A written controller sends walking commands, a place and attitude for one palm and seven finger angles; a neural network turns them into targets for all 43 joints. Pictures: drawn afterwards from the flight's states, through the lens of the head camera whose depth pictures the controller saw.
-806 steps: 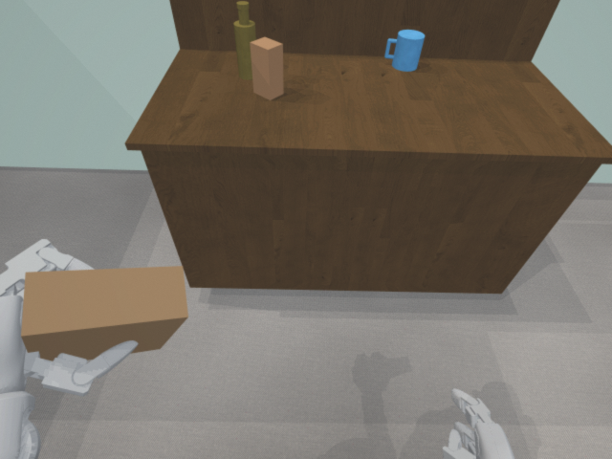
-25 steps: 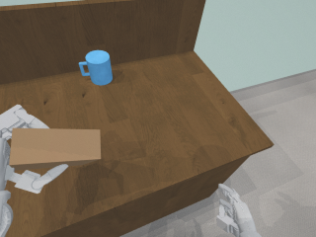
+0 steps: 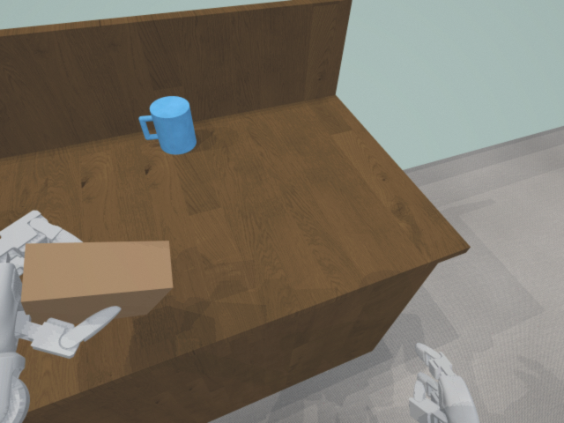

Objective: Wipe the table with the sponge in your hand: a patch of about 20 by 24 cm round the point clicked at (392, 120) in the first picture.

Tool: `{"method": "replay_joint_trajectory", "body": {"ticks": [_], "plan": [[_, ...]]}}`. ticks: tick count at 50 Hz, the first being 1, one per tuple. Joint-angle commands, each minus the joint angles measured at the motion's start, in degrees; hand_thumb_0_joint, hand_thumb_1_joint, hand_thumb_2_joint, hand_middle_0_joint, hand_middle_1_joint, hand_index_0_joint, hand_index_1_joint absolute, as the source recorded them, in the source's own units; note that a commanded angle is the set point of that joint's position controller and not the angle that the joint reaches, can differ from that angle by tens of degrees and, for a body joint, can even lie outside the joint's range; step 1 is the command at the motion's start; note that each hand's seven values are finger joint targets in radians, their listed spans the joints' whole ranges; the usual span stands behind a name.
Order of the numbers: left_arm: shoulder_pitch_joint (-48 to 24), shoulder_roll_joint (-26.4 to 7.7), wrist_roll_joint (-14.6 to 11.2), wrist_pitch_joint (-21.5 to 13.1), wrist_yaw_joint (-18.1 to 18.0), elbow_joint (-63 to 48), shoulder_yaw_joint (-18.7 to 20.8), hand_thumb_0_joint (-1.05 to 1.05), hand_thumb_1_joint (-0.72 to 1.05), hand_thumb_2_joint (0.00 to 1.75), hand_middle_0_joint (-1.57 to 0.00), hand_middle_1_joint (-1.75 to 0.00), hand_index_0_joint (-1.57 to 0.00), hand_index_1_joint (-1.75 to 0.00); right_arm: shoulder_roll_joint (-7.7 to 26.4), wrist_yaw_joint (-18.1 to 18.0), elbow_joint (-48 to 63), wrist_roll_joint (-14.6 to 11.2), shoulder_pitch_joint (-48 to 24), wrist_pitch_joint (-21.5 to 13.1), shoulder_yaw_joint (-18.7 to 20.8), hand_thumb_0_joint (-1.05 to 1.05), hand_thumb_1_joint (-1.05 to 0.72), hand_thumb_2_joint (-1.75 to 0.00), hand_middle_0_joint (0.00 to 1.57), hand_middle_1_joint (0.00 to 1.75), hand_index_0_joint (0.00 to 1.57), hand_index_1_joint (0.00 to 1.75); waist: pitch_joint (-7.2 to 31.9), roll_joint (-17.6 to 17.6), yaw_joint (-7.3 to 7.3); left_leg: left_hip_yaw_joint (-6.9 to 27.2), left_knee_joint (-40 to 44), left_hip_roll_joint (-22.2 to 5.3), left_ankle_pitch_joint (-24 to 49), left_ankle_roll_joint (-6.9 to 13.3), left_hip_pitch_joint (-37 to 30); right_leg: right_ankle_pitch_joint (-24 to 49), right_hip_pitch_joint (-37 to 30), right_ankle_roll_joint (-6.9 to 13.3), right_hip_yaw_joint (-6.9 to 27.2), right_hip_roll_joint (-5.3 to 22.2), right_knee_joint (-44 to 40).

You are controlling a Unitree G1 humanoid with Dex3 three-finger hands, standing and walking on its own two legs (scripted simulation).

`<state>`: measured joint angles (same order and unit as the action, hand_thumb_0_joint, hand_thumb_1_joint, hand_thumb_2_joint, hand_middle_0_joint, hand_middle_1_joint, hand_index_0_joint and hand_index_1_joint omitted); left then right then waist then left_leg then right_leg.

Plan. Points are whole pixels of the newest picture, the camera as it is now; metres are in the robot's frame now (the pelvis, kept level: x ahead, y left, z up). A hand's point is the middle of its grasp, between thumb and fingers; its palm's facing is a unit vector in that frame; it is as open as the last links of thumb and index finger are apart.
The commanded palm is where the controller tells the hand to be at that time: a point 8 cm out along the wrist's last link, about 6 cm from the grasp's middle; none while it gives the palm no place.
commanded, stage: come to a stop and stand still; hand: left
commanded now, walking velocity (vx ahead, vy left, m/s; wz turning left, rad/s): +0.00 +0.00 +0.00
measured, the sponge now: (119, 284) +0.23 +0.21 +0.12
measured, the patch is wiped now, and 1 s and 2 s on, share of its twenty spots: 0.00 0.00 0.00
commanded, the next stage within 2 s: look again from close up in 1.70 s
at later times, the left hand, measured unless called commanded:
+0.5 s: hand (30, 224) +0.25 +0.27 +0.21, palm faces +0.48 -0.73 -0.49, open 9.5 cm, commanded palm +0.15 +0.27 +0.17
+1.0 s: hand (53, 275) +0.21 +0.25 +0.17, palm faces +0.42 -0.81 -0.41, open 9.5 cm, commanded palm +0.15 +0.28 +0.17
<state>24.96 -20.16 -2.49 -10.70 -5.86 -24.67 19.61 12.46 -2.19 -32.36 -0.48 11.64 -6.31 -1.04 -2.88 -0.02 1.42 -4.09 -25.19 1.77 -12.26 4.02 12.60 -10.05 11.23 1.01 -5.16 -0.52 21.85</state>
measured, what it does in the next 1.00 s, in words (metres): stands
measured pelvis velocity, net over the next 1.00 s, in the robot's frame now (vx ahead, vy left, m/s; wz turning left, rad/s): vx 0.01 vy -0.01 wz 0.06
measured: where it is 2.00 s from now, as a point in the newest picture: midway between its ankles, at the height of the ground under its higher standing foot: outside the picture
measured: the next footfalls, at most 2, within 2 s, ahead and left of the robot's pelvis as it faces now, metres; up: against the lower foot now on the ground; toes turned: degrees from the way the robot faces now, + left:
none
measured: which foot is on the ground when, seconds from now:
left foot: down 0.00-1.00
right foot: down 0.00-1.00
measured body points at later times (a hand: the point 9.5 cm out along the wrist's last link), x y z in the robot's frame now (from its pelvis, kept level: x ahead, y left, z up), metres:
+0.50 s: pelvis +0.00 -0.02 -0.01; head +0.03 +0.01 +0.44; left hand +0.22 +0.31 +0.23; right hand +0.17 -0.23 -0.08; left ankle +0.02 +0.07 -0.74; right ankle +0.02 -0.11 -0.74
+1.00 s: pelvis +0.01 -0.01 -0.01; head +0.05 +0.01 +0.44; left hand +0.18 +0.29 +0.20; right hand +0.21 -0.22 -0.08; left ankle +0.02 +0.07 -0.74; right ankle +0.02 -0.11 -0.74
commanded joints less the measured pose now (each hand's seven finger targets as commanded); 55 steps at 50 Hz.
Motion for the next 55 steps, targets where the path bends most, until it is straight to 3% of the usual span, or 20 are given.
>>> {"method": "replay_joint_trajectory", "body": {"ticks": [1, 10, 18, 19, 20, 21, 22, 23, 24, 27, 29, 31, 33, 34, 38, 42, 45, 50, 54, 55], "plan": [[-6.87, -9.77, -0.32, -4.33, -1.23, -14.28, 4.78, 0.00, 0.10, 1.30, -1.20, -1.60, -1.20, -1.60, 7.10, -0.76, 9.09, -0.28, -5.86, -3.55, 3.13, 0.00, -0.90, -0.90, 0.20, 0.30, 0.20, 0.30, 6.44, 1.98, -0.64, 9.16, 5.85, -6.13, -3.77, -2.59, 0.12, -4.32, -0.73, 1.14, 9.74, 5.34, -6.48], [-3.32, -10.07, -0.69, -4.35, -1.45, -13.58, 5.86, 0.00, 0.10, 1.30, -1.20, -1.60, -1.20, -1.60, 7.09, -0.57, 8.41, -0.06, -5.17, -3.92, 2.84, 0.00, -0.90, -0.90, 0.20, 0.30, 0.20, 0.30, 7.50, 2.63, -0.61, 8.56, 3.62, -5.48, -1.31, -2.19, -0.57, -4.99, 0.43, 1.59, 10.40, 6.53, -7.57], [-3.02, -10.87, -1.02, -3.75, -1.05, -14.09, 6.61, 0.00, 0.10, 1.30, -1.20, -1.60, -1.20, -1.60, 7.26, -0.91, 8.54, -0.46, -4.77, -4.21, 3.17, 0.00, -0.90, -0.90, 0.20, 0.30, 0.20, 0.30, 10.13, 1.74, -0.43, 9.18, 5.06, -6.84, 6.18, -2.47, -0.72, 6.64, -4.58, 0.73, 8.63, 5.44, -3.34], [-55.11, -56.45, 0.67, -12.17, -1.59, -35.95, 21.99, 0.00, 0.10, 1.30, -1.20, -1.60, -1.20, -1.60, 11.54, -5.25, 15.40, -5.77, 6.06, -1.90, -6.12, 0.00, -0.90, -0.90, 0.20, 0.30, 0.20, 0.30, 10.31, 20.03, -3.99, 10.04, 5.78, -5.13, -3.23, -0.33, 11.46, -3.15, -14.01, -3.36, 5.48, -1.04, 6.67], [-35.06, -28.91, 2.87, -8.57, -0.95, -8.50, 23.38, 0.00, 0.10, 1.30, -1.20, -1.60, -1.20, -1.60, 4.11, -4.09, 10.45, -2.70, 1.43, -4.79, 1.12, 0.00, -0.90, -0.90, 0.20, 0.30, 0.20, 0.30, 9.22, 5.92, -0.25, 12.82, 4.78, -9.89, -8.87, -0.60, 7.74, -11.71, -1.02, -0.84, 5.21, 4.06, 6.03], [-27.58, -23.88, 1.36, -6.84, -1.05, -5.89, 17.48, 0.00, 0.10, 1.30, -1.20, -1.60, -1.20, -1.60, 5.83, -1.43, 7.49, -0.27, -2.49, -4.93, -0.16, 0.00, -0.90, -0.90, 0.20, 0.30, 0.20, 0.30, 5.53, -1.30, -0.46, 10.60, 6.34, -7.04, -7.15, -2.20, 4.85, -12.89, 2.77, 0.24, 5.15, 4.01, 0.81], [-21.95, -24.19, 0.56, -6.14, -1.39, -1.22, 16.47, 0.00, 0.10, 1.30, -1.20, -1.60, -1.20, -1.60, 9.89, -0.76, 7.34, 0.14, -2.79, -4.84, 1.63, 0.00, -0.90, -0.90, 0.20, 0.30, 0.20, 0.30, 4.63, -2.61, 0.80, 9.27, 2.80, -6.07, -5.54, -2.40, 0.09, -10.31, 7.85, 2.07, 8.86, 4.38, -1.72], [-18.17, -22.69, -0.07, -6.72, -0.59, -3.20, 14.48, 0.00, 0.10, 1.30, -1.20, -1.60, -1.20, -1.60, 9.97, -0.04, 8.50, 0.51, -1.20, -5.16, 2.12, 0.00, -0.90, -0.90, 0.20, 0.30, 0.20, 0.30, 7.71, -2.24, 0.53, 9.18, 0.65, -5.54, -4.64, -2.55, 0.20, -8.95, 7.75, 3.03, 11.50, 6.19, -2.27], [-12.63, -18.53, -0.99, -6.43, 0.05, -2.84, 11.99, 0.00, 0.10, 1.30, -1.20, -1.60, -1.20, -1.60, 9.77, 0.91, 8.09, 0.52, -2.46, -5.45, 1.96, 0.00, -0.90, -0.90, 0.20, 0.30, 0.20, 0.30, 10.57, 2.90, 0.52, 9.24, 1.08, -5.92, -3.06, -3.10, -3.09, -7.82, 8.29, 3.33, 11.24, 5.85, 0.91], [-1.16, -12.35, -2.63, -7.44, 0.57, -9.62, 5.92, 0.00, 0.10, 1.30, -1.20, -1.60, -1.20, -1.60, 9.78, 3.14, 8.86, -0.28, 1.32, -6.28, 2.63, 0.00, -0.90, -0.90, 0.20, 0.30, 0.20, 0.30, 10.64, 4.87, 1.51, 9.24, 0.97, -5.65, 6.42, -3.27, 0.03, 3.69, 3.26, 2.63, 10.05, 6.88, 2.43], [2.19, -10.55, -3.30, -6.85, -0.18, -10.03, 4.88, 0.00, 0.10, 1.30, -1.20, -1.60, -1.20, -1.60, 9.23, 4.03, 7.89, -1.14, 0.26, -6.82, 2.57, 0.00, -0.90, -0.90, 0.20, 0.30, 0.20, 0.30, 12.97, 3.34, 1.60, 9.30, 1.03, -5.94, 15.11, -3.43, -3.91, 8.36, 2.63, 1.88, 8.35, 5.77, 5.39], [0.29, -13.77, -2.71, -6.75, -1.06, -11.81, 7.89, 0.00, 0.10, 1.30, -1.20, -1.60, -1.20, -1.60, 9.93, 3.64, 7.12, -0.88, 1.71, -6.27, 3.57, 0.00, -0.90, -0.90, 0.20, 0.30, 0.20, 0.30, 13.34, -1.47, 1.48, 9.53, 0.07, -6.50, 24.53, -4.97, -2.55, 13.60, 0.50, 0.72, 6.45, 6.12, 5.59], [-2.40, -16.72, -2.78, -6.98, -1.72, -11.21, 10.89, 0.00, 0.10, 1.30, -1.20, -1.60, -1.20, -1.60, 9.91, 3.01, 6.78, -0.63, 0.46, -5.73, 3.54, 0.00, -0.90, -0.90, 0.20, 0.30, 0.20, 0.30, 12.23, -4.57, 1.14, 9.67, 0.29, -6.09, 21.72, -5.43, -1.02, 14.09, -0.10, 0.75, 6.89, 6.53, 5.27], [-5.31, -21.54, -2.40, -6.99, -2.41, -13.44, 14.45, 0.00, 0.10, 1.30, -1.20, -1.60, -1.20, -1.60, 10.49, 2.57, 6.89, -0.69, -0.85, -5.30, 3.60, 0.00, -0.90, -0.90, 0.20, 0.30, 0.20, 0.30, 14.53, -2.09, 0.80, 9.90, 0.38, -5.88, 20.40, -4.92, -2.30, 13.18, -0.48, 0.84, 7.96, 6.14, 6.65], [-8.17, -19.95, -2.62, -6.98, -2.56, -15.37, 12.01, 0.00, 0.10, 1.30, -1.20, -1.60, -1.20, -1.60, 9.15, 1.79, 6.35, -0.68, 0.31, -4.93, 3.10, 0.00, -0.90, -0.90, 0.20, 0.30, 0.20, 0.30, 15.37, 6.85, 1.05, 10.26, -1.47, -6.24, 26.92, -4.96, -0.94, 14.48, -3.11, 0.99, 6.71, 7.02, 7.54], [-6.20, -17.71, -2.58, -6.60, -2.39, -20.13, 8.69, 0.00, 0.10, 1.30, -1.20, -1.60, -1.20, -1.60, 8.96, 2.72, 6.38, -0.70, 1.23, -5.98, 2.89, 0.00, -0.90, -0.90, 0.20, 0.30, 0.20, 0.30, 15.91, 11.07, 1.45, 11.81, -2.11, -8.18, 37.31, -4.92, -5.58, 4.02, 1.32, 0.74, 5.25, 6.12, 8.86], [-3.71, -15.06, -2.62, -6.45, -2.19, -19.36, 7.37, 0.00, 0.10, 1.30, -1.20, -1.60, -1.20, -1.60, 8.80, 3.11, 6.19, -0.79, 1.13, -6.29, 3.32, 0.00, -0.90, -0.90, 0.20, 0.30, 0.20, 0.30, 15.48, 7.58, 1.26, 12.13, -1.29, -8.90, 35.64, -4.83, -6.39, 1.75, 2.72, 0.63, 5.15, 6.05, 8.40], [-0.89, -12.43, -4.56, -5.56, -1.38, -9.29, 8.14, 0.00, 0.10, 1.30, -1.20, -1.60, -1.20, -1.60, 8.94, 2.31, 6.16, -1.63, 0.59, -4.93, 4.02, 0.00, -0.90, -0.90, 0.20, 0.30, 0.20, 0.30, 12.22, -0.46, 0.60, 11.21, 0.17, -6.77, 19.76, -5.74, -0.81, 10.71, 0.43, 1.26, 7.34, 7.59, 3.88], [-3.17, -14.75, -5.50, -4.62, -0.98, -6.30, 9.78, 0.00, 0.10, 1.30, -1.20, -1.60, -1.20, -1.60, 8.83, 1.37, 7.23, -2.61, -2.50, -4.48, 4.07, 0.00, -0.90, -0.90, 0.20, 0.30, 0.20, 0.30, 9.90, -1.11, 0.28, 11.87, 2.34, -6.15, 9.74, -5.11, -0.74, 5.88, 2.92, 1.23, 9.34, 8.39, 0.82], [-3.96, -12.10, -5.68, -5.03, -0.58, -6.43, 7.07, 0.00, 0.10, 1.30, -1.20, -1.60, -1.20, -1.60, 8.32, 1.32, 7.24, -2.23, -1.74, -4.32, 3.55, 0.00, -0.90, -0.90, 0.20, 0.30, 0.20, 0.30, 9.49, -1.15, 0.22, 11.90, 2.77, -6.19, 7.95, -4.79, 0.15, 4.19, 2.80, 0.99, 8.17, 8.17, 0.21]]}}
